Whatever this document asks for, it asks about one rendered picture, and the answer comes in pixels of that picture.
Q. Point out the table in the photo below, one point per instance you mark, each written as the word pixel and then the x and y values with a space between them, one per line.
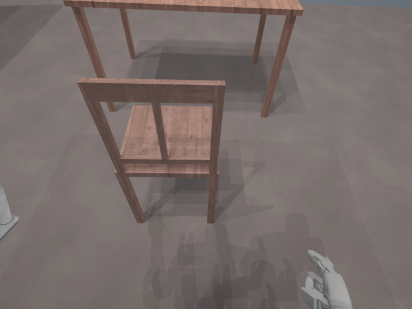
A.
pixel 290 8

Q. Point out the robot right hand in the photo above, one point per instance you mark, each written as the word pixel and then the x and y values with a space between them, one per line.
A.
pixel 326 293

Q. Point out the robot left hand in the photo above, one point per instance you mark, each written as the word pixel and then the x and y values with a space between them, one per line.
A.
pixel 7 220

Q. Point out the chair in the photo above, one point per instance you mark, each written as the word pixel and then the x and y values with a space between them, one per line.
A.
pixel 161 141

